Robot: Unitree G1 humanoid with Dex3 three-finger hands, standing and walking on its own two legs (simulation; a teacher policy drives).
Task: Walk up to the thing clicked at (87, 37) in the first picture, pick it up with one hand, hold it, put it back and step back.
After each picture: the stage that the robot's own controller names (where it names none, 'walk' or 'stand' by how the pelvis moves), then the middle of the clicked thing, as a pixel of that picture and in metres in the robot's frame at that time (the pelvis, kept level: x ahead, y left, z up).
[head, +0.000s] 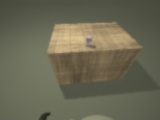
stand; (88, 41) +0.87 +0.07 -0.01
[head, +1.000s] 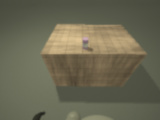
walk; (85, 43) +0.79 +0.13 +0.02
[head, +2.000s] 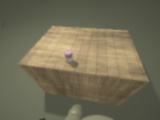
stand; (69, 56) +0.54 +0.25 +0.00
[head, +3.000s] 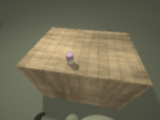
stand; (70, 58) +0.52 +0.20 +0.01
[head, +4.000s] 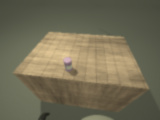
stand; (68, 64) +0.49 +0.22 -0.01
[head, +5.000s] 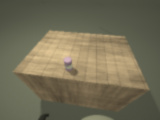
stand; (68, 64) +0.49 +0.21 -0.02
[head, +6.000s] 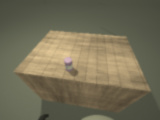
stand; (68, 64) +0.48 +0.21 -0.02
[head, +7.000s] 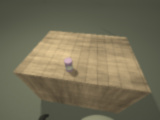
stand; (68, 65) +0.48 +0.21 -0.02
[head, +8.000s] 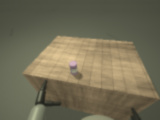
rise first; (73, 67) +0.48 +0.19 -0.01
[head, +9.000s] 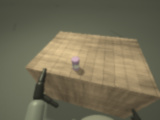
go down; (75, 63) +0.50 +0.18 -0.01
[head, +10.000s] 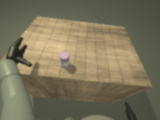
go down; (64, 60) +0.47 +0.18 +0.02
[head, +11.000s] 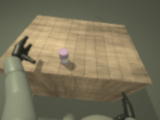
close in; (64, 57) +0.49 +0.18 +0.03
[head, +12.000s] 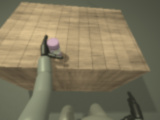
close; (54, 48) +0.51 +0.20 +0.07
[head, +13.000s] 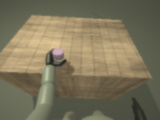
lift; (59, 58) +0.45 +0.19 +0.07
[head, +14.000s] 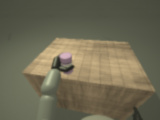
lift; (66, 63) +0.33 +0.17 +0.20
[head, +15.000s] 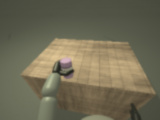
hold; (67, 68) +0.33 +0.17 +0.16
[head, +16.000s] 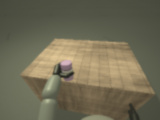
hold; (67, 70) +0.33 +0.17 +0.15
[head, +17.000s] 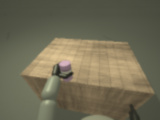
crouch; (66, 71) +0.33 +0.17 +0.14
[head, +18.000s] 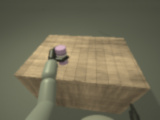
crouch; (62, 55) +0.42 +0.20 +0.18
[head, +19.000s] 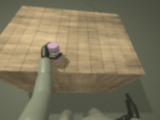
lower; (55, 52) +0.49 +0.20 +0.04
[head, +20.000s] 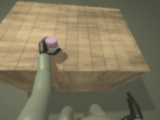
lower; (53, 47) +0.51 +0.20 +0.07
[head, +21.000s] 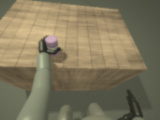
lower; (53, 46) +0.52 +0.20 +0.07
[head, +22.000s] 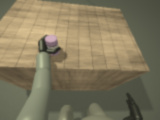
lower; (52, 45) +0.52 +0.21 +0.07
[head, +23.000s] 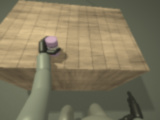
loosen; (53, 46) +0.51 +0.21 +0.07
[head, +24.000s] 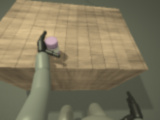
withdraw; (53, 47) +0.51 +0.20 +0.07
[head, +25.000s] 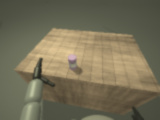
sink last; (72, 62) +0.48 +0.18 +0.03
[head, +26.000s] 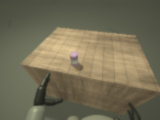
stand; (74, 59) +0.52 +0.20 +0.03
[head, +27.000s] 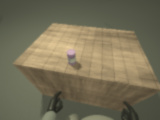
stand; (71, 57) +0.50 +0.19 +0.04
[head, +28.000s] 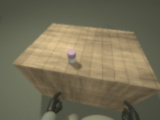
stand; (71, 57) +0.50 +0.19 +0.05
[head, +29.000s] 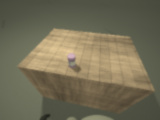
stand; (71, 60) +0.51 +0.20 +0.01
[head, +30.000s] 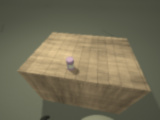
stand; (70, 63) +0.51 +0.21 -0.02
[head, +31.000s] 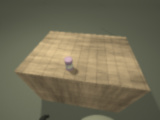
stand; (68, 63) +0.50 +0.21 -0.02
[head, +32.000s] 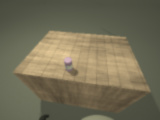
stand; (68, 64) +0.49 +0.21 -0.02
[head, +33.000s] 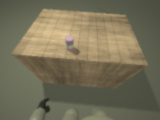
walk; (69, 43) +0.61 +0.20 +0.00
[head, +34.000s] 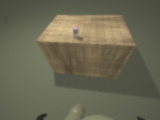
walk; (75, 32) +0.90 +0.28 +0.00
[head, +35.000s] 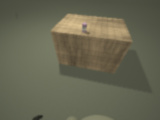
stand; (84, 27) +1.17 +0.17 +0.00
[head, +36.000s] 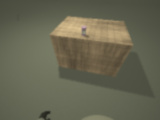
stand; (83, 30) +1.12 +0.17 -0.02
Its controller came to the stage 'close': yes
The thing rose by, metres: 0.22
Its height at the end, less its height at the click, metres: +0.00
